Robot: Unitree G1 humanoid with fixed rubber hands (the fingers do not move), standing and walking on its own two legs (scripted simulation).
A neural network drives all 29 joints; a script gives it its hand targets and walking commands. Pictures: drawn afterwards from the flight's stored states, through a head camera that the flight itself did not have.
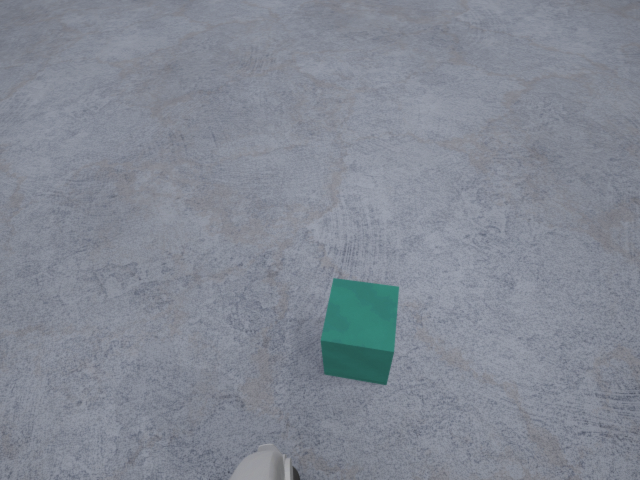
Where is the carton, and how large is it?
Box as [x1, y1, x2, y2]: [321, 278, 398, 384]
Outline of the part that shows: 333,278 321,336 324,373 386,384 394,346 398,287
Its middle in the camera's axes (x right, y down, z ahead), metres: +0.13 +0.28 +1.21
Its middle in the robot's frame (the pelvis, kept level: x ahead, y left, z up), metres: +0.63 -0.06 -0.64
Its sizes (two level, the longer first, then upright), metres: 0.210 0.200 0.250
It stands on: the floor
